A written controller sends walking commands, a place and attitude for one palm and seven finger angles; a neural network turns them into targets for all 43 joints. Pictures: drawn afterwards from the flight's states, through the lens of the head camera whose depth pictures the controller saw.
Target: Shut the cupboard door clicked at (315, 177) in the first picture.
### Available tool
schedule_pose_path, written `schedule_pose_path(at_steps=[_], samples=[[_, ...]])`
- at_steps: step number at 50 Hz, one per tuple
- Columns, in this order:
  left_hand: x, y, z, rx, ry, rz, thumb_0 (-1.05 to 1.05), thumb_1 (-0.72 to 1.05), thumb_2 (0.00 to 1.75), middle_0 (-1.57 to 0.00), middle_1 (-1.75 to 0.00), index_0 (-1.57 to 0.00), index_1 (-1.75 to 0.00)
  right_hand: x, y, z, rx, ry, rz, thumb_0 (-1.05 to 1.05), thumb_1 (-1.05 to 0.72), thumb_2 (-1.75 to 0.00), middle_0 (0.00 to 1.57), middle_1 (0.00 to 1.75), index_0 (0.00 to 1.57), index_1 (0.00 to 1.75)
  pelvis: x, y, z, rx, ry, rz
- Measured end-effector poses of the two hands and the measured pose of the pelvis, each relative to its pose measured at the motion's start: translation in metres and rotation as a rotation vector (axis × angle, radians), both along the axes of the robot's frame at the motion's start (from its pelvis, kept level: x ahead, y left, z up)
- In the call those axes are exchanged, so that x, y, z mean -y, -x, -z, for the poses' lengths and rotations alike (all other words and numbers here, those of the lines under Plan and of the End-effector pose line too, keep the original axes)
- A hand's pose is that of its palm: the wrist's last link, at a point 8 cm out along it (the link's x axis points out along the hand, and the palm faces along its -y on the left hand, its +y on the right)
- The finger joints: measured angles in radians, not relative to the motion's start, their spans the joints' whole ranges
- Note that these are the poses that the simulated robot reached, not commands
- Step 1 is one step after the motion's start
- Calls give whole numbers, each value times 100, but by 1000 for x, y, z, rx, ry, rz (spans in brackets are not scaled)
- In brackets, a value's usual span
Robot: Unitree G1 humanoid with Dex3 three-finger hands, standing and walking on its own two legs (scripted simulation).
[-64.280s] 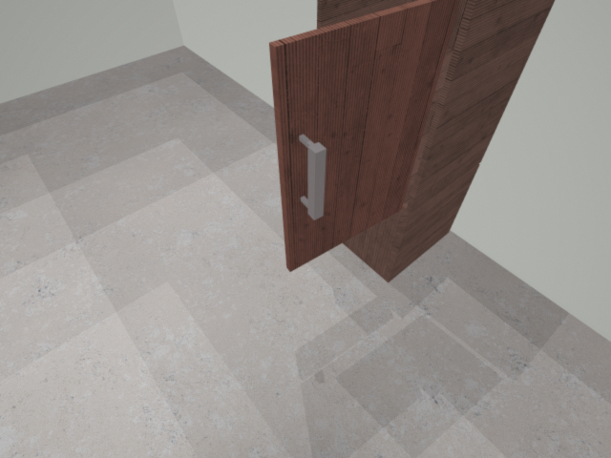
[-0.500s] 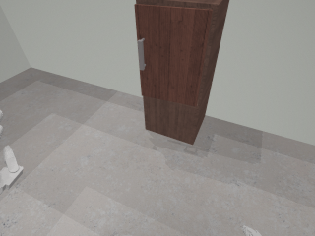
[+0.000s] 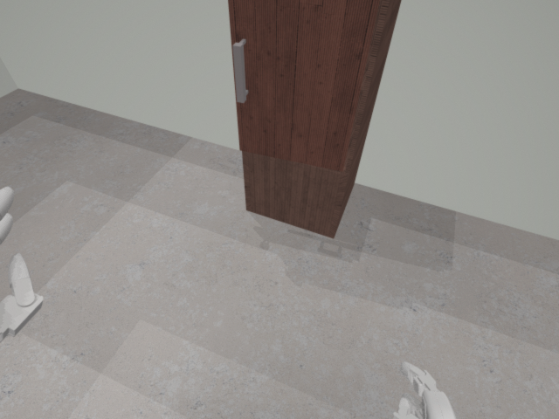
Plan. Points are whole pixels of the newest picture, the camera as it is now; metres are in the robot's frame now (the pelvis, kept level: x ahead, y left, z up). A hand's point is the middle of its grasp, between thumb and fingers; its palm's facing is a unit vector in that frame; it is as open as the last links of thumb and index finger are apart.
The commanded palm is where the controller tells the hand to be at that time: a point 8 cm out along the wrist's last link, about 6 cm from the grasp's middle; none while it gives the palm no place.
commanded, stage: stop stepping back and stand still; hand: left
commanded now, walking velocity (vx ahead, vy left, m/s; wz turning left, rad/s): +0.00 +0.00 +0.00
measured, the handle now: (242, 71) +1.07 +0.16 -0.01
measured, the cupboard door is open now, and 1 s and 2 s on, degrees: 6 6 6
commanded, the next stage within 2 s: let the arm hang, fingers relaxed in 0.18 s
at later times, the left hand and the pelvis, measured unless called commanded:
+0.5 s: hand out of the picture +0.11 +0.22 -0.11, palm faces -0.04 -0.95 -0.31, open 7.4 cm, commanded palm none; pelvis -0.03 +0.02 +0.00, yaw +0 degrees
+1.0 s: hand out of the picture -0.07 +0.21 -0.16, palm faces +0.01 -0.97 -0.24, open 7.4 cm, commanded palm none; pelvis -0.04 +0.01 +0.01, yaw +0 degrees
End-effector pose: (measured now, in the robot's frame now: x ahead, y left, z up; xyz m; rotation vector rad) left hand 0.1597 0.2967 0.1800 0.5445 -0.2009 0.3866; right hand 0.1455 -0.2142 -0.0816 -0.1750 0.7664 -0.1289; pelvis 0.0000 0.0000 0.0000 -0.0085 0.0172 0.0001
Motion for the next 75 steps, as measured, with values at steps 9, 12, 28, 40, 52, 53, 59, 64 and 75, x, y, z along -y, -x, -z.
schedule_pose_path(at_steps=[9, 12, 28, 40, 52, 53, 59, 64, 75], samples=[[-12, -1, -2, 12, 4, -20, 2, 89, 90, -21, -30, -21, -30, 7, 7, -2, -19, 34, 26, 1, -91, -90, 21, 30, 21, 30, -6, 0, -2, -2, 4, 0], [-13, 1, -2, 13, 9, -17, 2, 89, 90, -21, -30, -21, -30, 10, 8, -6, -7, 46, 35, 1, -91, -90, 21, 30, 21, 30, -8, 1, -2, -1, 6, 1], [56, 116, 303, -1310, 501, -41, 2, 91, 90, -20, -30, -20, -29, 34, 84, 33, -305, 61, 1, 0, -91, -90, 20, 30, 20, 29, -15, 33, 1, 29, -12, -1], [45, 250, 313, -1626, 595, -309, 1, 95, 90, -20, -30, -20, -29, 14, 207, 52, -699, -5, 98, 0, -91, -90, 20, 30, 20, 29, -9, 37, -7, 41, 3, -9], [41, 224, 312, -1562, 567, -285, 1, 91, 90, -20, -30, -20, -29, -4, 213, 61, -680, -60, 128, 0, -91, -90, 20, 30, 20, 29, -14, 37, -7, 45, -2, 5], [42, 217, 312, -1547, 567, -274, 1, 91, 90, -20, -30, -20, -29, -5, 210, 61, -671, -60, 128, 0, -91, -90, 20, 30, 20, 29, -14, 37, -7, 45, -3, 5], [50, 181, 314, -1469, 567, -207, 1, 91, 90, -20, -30, -20, -29, -3, 191, 58, -614, -53, 126, 0, -91, -90, 20, 30, 20, 29, -15, 34, -8, 46, -5, 8], [53, 162, 314, -1437, 567, -174, 1, 91, 90, -20, -30, -20, -29, 1, 177, 55, -583, -41, 121, 0, -91, -90, 20, 30, 20, 29, -15, 31, -8, 46, -6, 7], [41, 161, 311, -1463, 551, -208, 1, 91, 90, -20, -30, -20, -29, 15, 158, 50, -581, -3, 105, 0, -91, -90, 20, 30, 20, 29, -14, 23, -10, 43, -6, 2]])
